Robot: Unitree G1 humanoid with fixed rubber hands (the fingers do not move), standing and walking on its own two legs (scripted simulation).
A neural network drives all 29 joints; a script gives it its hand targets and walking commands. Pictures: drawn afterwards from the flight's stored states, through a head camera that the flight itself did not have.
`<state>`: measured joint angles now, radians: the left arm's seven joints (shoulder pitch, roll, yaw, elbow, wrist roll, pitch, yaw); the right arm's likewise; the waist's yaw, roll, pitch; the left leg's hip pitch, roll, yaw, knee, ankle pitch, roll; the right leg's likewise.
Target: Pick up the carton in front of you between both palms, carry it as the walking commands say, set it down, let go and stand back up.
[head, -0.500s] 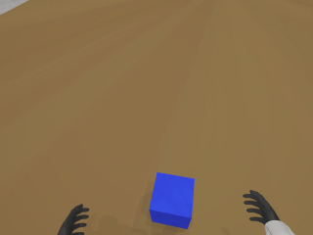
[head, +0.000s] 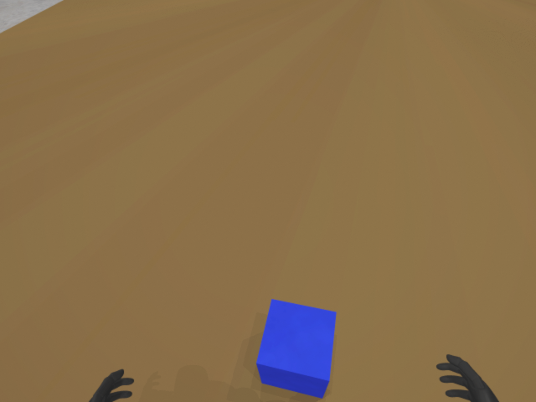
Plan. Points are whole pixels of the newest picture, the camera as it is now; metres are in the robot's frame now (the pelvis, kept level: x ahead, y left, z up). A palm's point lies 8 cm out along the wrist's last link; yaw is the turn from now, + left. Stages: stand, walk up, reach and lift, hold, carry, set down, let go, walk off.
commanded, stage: stand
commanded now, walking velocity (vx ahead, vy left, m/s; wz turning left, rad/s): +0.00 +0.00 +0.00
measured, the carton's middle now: (297, 349) +0.38 -0.04 -0.65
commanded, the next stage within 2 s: none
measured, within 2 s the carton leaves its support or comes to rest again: neither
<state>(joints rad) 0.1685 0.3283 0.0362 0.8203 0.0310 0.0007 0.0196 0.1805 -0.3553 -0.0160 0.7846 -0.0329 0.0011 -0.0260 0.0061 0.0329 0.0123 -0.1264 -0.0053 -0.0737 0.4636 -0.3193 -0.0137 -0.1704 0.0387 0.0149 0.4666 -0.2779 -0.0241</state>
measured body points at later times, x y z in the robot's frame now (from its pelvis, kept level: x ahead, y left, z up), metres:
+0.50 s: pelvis -0.02 +0.00 +0.01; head -0.02 -0.01 +0.46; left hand +0.09 +0.31 -0.10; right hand +0.10 -0.30 -0.11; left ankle -0.04 +0.13 -0.74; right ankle -0.02 -0.10 -0.74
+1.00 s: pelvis -0.03 +0.00 +0.01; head -0.03 +0.00 +0.46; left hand +0.07 +0.32 -0.10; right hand +0.08 -0.31 -0.11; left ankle -0.04 +0.13 -0.74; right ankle -0.02 -0.11 -0.74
